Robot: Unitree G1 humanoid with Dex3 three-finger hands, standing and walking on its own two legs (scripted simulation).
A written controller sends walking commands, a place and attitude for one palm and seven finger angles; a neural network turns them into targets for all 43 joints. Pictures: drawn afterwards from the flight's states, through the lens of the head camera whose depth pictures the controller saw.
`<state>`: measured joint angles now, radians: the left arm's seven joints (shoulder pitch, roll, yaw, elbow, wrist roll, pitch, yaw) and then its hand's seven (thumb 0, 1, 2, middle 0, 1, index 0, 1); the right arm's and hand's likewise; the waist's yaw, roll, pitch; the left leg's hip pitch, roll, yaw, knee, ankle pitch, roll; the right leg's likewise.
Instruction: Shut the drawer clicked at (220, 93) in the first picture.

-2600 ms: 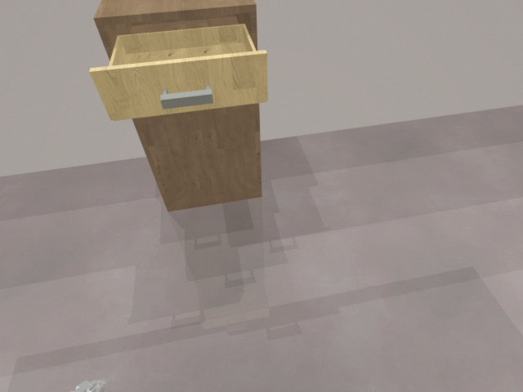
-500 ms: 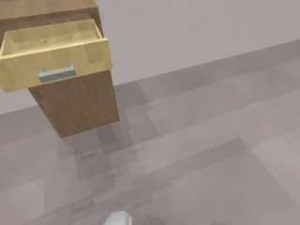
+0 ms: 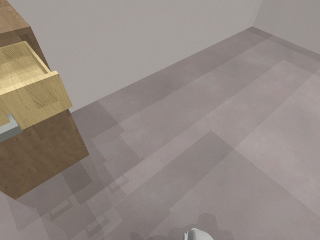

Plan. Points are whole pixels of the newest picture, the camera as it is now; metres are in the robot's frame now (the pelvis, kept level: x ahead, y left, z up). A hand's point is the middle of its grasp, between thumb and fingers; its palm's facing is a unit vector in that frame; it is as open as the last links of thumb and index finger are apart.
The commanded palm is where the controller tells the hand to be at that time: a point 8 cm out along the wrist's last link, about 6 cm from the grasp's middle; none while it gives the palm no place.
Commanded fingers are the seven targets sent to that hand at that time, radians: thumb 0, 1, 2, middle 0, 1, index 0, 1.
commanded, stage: walk to a spot facing it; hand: left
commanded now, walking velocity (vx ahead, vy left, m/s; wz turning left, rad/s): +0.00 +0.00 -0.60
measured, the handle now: out of the picture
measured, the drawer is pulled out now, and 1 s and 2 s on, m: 0.29 0.29 0.29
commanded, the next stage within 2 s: turn to face it in 0.10 s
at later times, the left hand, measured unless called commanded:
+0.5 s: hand (120, 223) +0.19 +0.13 -0.17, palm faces -0.09 -0.99 -0.14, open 7.3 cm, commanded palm none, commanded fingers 0.00 0.90 0.90 -0.20 -0.30 -0.20 -0.30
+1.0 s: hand out of the picture +0.11 +0.18 -0.15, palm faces +0.27 -0.91 -0.31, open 7.3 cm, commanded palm none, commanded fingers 0.00 0.90 0.90 -0.20 -0.30 -0.20 -0.30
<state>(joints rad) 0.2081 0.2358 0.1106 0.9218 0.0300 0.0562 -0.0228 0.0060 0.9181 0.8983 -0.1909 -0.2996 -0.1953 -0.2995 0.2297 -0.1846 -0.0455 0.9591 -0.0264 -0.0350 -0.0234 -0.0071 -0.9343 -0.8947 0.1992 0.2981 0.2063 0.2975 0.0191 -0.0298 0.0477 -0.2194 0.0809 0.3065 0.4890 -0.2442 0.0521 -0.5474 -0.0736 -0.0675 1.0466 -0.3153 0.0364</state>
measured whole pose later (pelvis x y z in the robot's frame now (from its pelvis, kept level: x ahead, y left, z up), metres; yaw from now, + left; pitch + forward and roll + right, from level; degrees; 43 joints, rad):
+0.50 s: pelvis +0.06 -0.01 -0.01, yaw -4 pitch -1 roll -2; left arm 0.13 0.14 0.02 0.95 0.02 0.02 0.02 0.01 0.91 0.90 -0.20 -0.30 -0.21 -0.30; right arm 0.32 -0.16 -0.02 1.03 -0.02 0.04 -0.01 0.01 -0.91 -0.90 0.19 0.30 0.20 0.30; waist -0.05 0.01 0.03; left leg -0.31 0.08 0.09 0.70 -0.34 -0.04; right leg -0.23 -0.03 -0.17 0.56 -0.30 -0.01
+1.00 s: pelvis +0.05 -0.05 -0.01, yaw +14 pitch +0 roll +0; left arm 0.15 0.21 0.06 0.90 0.02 0.02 0.02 0.01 0.91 0.90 -0.20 -0.30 -0.20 -0.30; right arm 0.22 -0.28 -0.10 0.94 -0.02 0.06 0.00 0.01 -0.91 -0.89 0.20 0.30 0.20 0.30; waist -0.02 0.06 0.06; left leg -0.41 -0.06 -0.12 0.73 -0.37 -0.02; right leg -0.27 -0.02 -0.03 0.57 -0.32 0.01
